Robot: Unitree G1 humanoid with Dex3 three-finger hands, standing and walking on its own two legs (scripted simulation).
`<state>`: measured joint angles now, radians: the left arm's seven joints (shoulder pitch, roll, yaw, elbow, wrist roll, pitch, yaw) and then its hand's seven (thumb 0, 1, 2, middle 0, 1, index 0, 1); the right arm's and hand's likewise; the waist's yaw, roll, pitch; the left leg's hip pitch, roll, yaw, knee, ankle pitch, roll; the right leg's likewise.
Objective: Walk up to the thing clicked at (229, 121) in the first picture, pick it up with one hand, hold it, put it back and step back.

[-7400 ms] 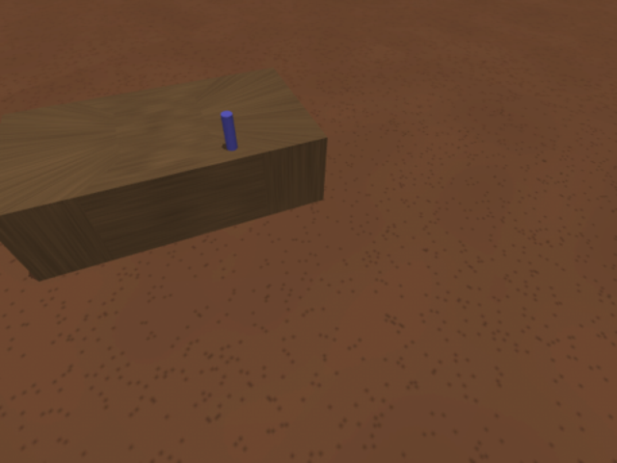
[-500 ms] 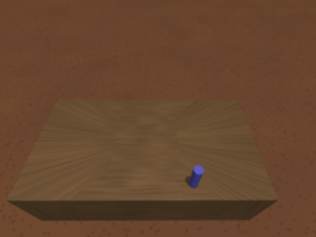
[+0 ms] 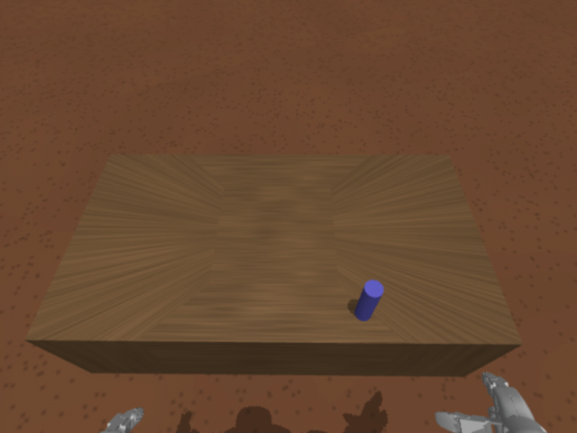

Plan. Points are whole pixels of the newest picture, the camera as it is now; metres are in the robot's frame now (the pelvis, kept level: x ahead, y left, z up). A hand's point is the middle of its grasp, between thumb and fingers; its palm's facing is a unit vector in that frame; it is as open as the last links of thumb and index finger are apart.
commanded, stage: go down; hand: right
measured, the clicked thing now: (368, 301) +0.44 -0.18 -0.33
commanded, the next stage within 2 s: none
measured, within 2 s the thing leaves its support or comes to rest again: neither
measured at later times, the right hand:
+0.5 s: hand (476, 423) +0.16 -0.27 -0.14, palm faces +0.04 +0.95 -0.32, open 17.3 cm
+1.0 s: hand (481, 426) +0.16 -0.28 -0.14, palm faces +0.05 +0.95 -0.31, open 17.3 cm
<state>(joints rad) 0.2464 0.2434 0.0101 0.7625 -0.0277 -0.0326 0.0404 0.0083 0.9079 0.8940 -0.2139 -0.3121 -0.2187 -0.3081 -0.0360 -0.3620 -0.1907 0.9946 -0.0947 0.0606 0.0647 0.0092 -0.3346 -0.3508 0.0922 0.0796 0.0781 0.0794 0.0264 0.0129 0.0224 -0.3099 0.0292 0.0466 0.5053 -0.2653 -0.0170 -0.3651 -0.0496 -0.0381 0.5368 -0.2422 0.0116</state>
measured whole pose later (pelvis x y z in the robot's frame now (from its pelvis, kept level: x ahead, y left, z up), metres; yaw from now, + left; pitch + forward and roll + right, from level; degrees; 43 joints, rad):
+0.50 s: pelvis +0.02 +0.00 -0.02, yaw -1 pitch +8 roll +2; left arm 0.23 0.26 0.00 0.67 -0.01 -0.13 0.11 0.01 0.89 0.90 -0.21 -0.30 -0.20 -0.31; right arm 0.17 -0.36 -0.20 0.60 -0.06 0.25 0.11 0.00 0.49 -0.06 0.05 0.06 0.04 0.06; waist 0.03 -0.01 -0.05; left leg -0.46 0.03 0.07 0.72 -0.40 -0.02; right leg -0.54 -0.05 -0.01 0.78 -0.38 0.01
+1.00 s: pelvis +0.02 +0.00 -0.04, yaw -2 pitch +11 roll +3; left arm 0.26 0.24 -0.02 0.62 -0.02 -0.18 0.17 0.01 0.89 0.90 -0.20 -0.30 -0.20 -0.31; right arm 0.32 -0.38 -0.20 0.30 -0.01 0.41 0.13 0.00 0.50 -0.06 0.05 0.06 0.05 0.06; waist 0.04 -0.03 -0.11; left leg -0.58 0.03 0.09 0.86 -0.48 -0.02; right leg -0.68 -0.06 0.02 0.94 -0.46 0.01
